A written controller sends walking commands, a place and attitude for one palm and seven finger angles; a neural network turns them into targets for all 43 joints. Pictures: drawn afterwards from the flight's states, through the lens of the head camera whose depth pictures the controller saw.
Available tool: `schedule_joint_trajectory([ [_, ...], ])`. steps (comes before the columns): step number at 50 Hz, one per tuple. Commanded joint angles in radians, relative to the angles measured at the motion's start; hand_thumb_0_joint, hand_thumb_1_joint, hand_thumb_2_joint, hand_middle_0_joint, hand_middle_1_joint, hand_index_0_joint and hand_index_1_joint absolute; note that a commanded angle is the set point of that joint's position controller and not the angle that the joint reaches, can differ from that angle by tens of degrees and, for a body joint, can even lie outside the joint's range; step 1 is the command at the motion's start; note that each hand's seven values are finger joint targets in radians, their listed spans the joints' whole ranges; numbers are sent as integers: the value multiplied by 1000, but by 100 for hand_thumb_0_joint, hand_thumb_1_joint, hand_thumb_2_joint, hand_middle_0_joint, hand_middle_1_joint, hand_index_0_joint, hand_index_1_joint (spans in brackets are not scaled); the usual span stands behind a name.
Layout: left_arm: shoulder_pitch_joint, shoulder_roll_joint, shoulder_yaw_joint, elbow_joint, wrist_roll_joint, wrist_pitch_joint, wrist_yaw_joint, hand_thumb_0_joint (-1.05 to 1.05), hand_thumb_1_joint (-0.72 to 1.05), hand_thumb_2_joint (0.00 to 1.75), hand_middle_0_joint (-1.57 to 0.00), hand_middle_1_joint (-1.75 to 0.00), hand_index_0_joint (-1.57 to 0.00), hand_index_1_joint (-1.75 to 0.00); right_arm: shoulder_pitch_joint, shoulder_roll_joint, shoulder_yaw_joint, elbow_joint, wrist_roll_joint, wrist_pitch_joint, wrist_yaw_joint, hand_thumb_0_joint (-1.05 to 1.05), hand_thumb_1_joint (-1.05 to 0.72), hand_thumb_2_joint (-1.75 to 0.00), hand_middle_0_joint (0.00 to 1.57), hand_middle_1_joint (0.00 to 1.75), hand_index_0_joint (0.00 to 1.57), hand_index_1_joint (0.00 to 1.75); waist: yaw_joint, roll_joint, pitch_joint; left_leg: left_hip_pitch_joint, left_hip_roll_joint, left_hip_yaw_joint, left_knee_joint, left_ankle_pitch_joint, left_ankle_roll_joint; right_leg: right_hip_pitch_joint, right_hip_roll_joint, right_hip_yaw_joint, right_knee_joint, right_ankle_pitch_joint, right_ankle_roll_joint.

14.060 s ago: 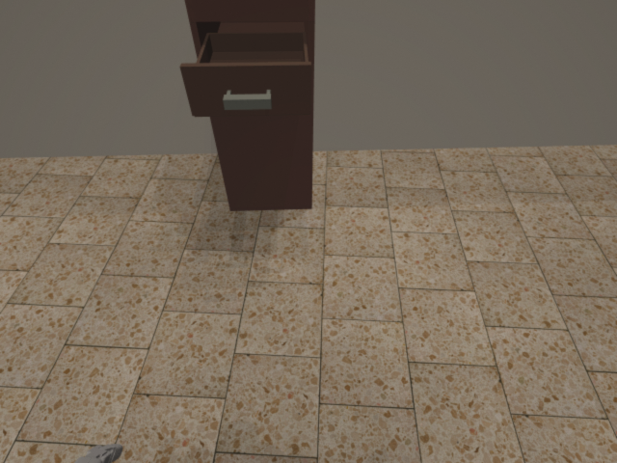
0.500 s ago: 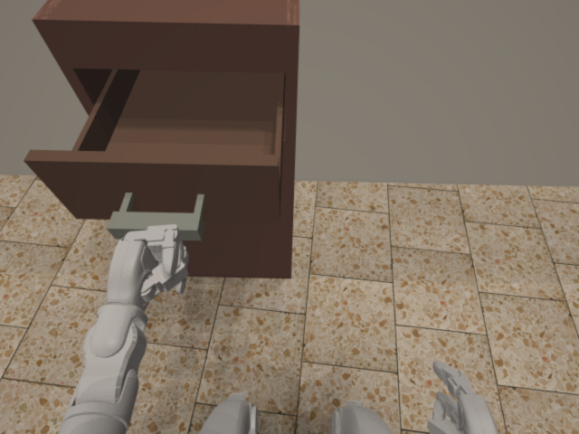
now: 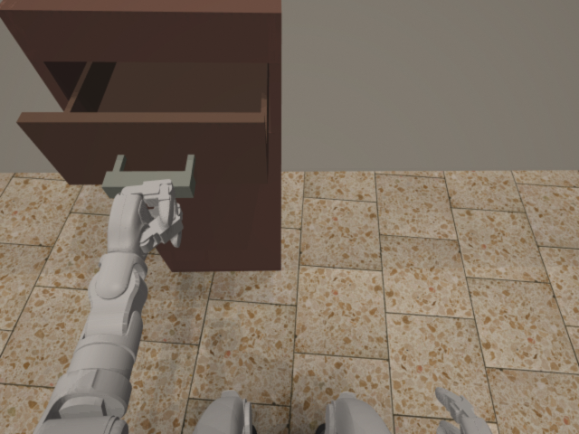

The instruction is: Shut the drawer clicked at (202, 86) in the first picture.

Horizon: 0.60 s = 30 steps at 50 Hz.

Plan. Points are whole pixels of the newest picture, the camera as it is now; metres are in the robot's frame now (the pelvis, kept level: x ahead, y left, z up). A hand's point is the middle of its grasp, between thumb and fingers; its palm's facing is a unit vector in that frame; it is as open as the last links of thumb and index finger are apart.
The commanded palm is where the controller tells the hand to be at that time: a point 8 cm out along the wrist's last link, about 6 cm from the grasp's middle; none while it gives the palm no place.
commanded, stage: push the drawer shut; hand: left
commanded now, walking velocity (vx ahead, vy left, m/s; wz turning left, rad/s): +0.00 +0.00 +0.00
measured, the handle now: (153, 172) +0.47 +0.21 +0.05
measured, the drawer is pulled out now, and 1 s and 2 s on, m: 0.13 0.00 0.00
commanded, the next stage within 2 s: pull the fist back off the drawer in 1.42 s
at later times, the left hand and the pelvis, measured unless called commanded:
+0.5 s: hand (183, 185) +0.45 +0.16 +0.05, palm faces +0.01 -1.00 -0.05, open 3.3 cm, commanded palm +0.43 +0.21 +0.05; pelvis +0.00 +0.00 +0.00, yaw -1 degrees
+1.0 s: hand (186, 150) +0.52 +0.16 +0.05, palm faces +0.02 -1.00 -0.03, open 3.1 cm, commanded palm +0.50 +0.22 +0.05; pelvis +0.00 +0.01 -0.02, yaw -2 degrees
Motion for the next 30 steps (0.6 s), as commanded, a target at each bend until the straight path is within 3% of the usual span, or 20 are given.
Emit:
schedule_joint_trajectory([
  [1, -408, 161, 61, -163, -14, -82, 4, 0, 90, 90, -140, -160, -140, -160, 55, -144, -59, -95, 1, -27, -5, 0, -90, -90, 20, 30, 20, 30, -28, -4, -369, 192, -41, -73, -133, 191, 2, 196, 38, 106, -150, 224, 18],
  [2, -412, 190, 82, -160, -12, -88, 3, 0, 90, 90, -140, -160, -140, -160, 62, -149, -60, -94, 0, -26, -6, 0, -90, -90, 20, 30, 20, 30, -25, -7, -382, 194, -39, -78, -132, 208, 3, 197, 41, 103, -140, 236, 16],
  [4, -426, 171, 68, -142, -9, -92, -1, 0, 90, 90, -140, -160, -140, -160, 67, -146, -59, -94, -2, -21, -2, 0, -90, -90, 20, 30, 20, 30, -22, 34, -394, 213, -40, -77, -134, 223, -2, 185, 39, 100, -136, 245, 14],
  [10, -527, 180, 74, -65, 6, -101, 9, 0, 90, 90, -140, -160, -140, -160, 95, -151, -65, -73, -5, -5, 1, 0, -90, -90, 20, 30, 20, 30, -46, 17, -408, 215, -37, -77, -120, 234, 1, 156, 42, 99, -131, 251, 18],
  [12, -577, 204, 87, -31, 11, -104, 12, 0, 90, 90, -140, -160, -140, -160, 103, -154, -64, -65, -7, -1, 1, 0, -90, -90, 20, 30, 20, 30, -56, 17, -398, 196, -38, -79, -116, 219, 3, 150, 44, 102, -132, 238, 17],
  [17, -618, 279, 149, 13, 15, -117, 2, 0, 90, 90, -140, -160, -140, -160, 121, -156, -62, -62, -11, 12, 2, 0, -90, -90, 20, 30, 20, 30, -46, 30, -446, 177, -40, -71, -106, 232, 6, 191, 45, 117, -127, 264, 18],
  [21, -645, 270, 148, 59, 12, -122, -10, 0, 90, 90, -140, -160, -140, -160, 128, -153, -59, -65, -12, 21, 6, 0, -90, -90, 20, 30, 20, 30, -48, 38, -441, 170, -41, -68, -107, 224, 5, 185, 47, 119, -131, 257, 18],
  [23, -695, 272, 146, 104, 18, -124, -7, 0, 90, 90, -140, -160, -140, -160, 139, -158, -59, -53, -13, 26, 5, 0, -90, -90, 20, 30, 20, 30, -68, 25, -416, 170, -36, -75, -104, 216, 5, 146, 50, 110, -129, 240, 19],
  [28, -779, 354, 205, 159, 29, -139, -6, 0, 90, 90, -140, -160, -140, -160, 162, -167, -57, -42, -22, 37, 5, 0, -90, -90, 20, 30, 20, 30, -80, 21, -448, 136, -39, -72, -84, 212, 12, 156, 50, 123, -122, 243, 23],
  [30, -791, 342, 190, 172, 37, -142, -15, 0, 90, 90, -140, -160, -140, -160, 165, -162, -56, -45, -22, 42, 7, 0, -90, -90, 20, 30, 20, 30, -77, 62, -459, 157, -37, -74, -85, 219, 8, 139, 50, 119, -119, 239, 20],
])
